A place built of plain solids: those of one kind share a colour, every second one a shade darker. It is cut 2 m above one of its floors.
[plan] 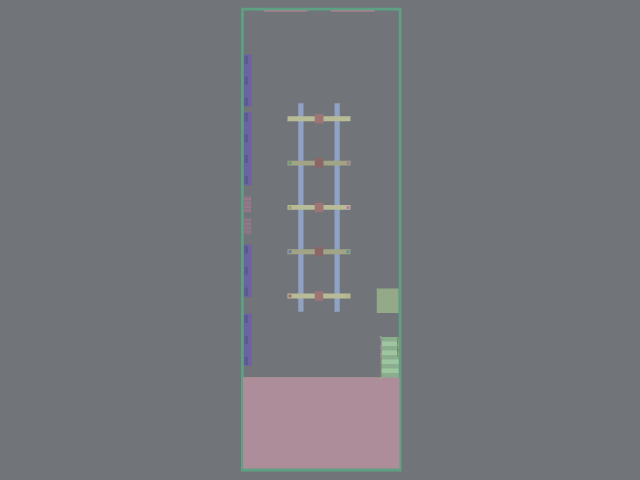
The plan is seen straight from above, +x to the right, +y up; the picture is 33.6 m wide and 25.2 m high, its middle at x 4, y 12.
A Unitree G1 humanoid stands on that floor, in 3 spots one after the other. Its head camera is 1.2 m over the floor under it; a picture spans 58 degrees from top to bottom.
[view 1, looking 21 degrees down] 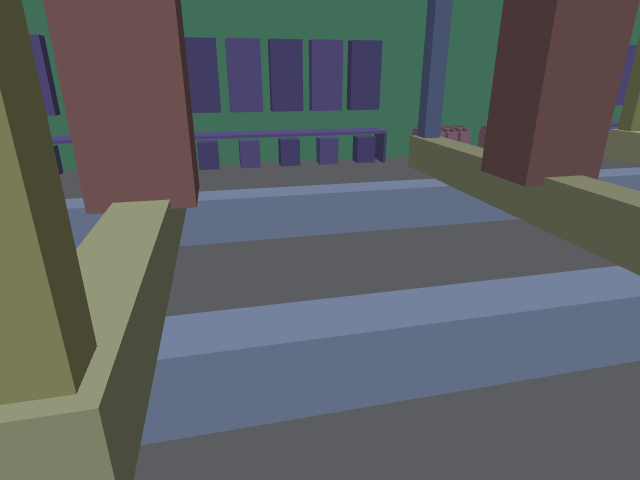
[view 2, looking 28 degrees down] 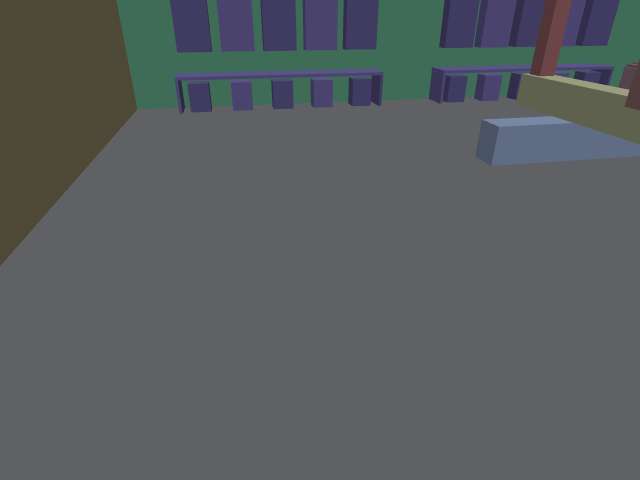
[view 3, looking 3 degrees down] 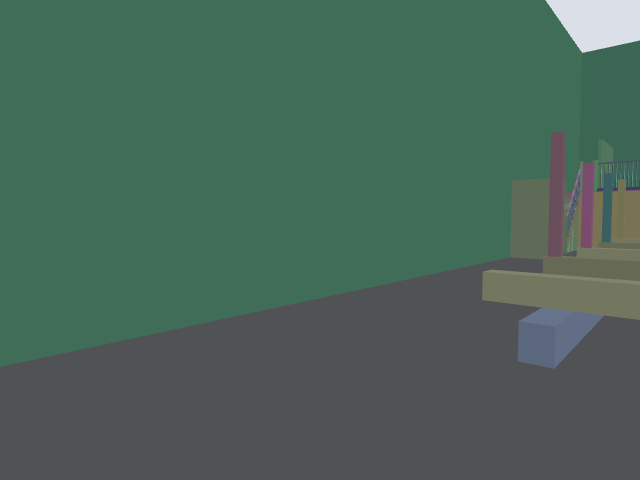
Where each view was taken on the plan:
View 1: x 6.29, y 9.43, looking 167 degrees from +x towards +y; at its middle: ground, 3.35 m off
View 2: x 6.42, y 6.08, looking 169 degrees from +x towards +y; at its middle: ground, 2.56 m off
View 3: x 3.95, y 22.95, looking -49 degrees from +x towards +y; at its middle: wall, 6.39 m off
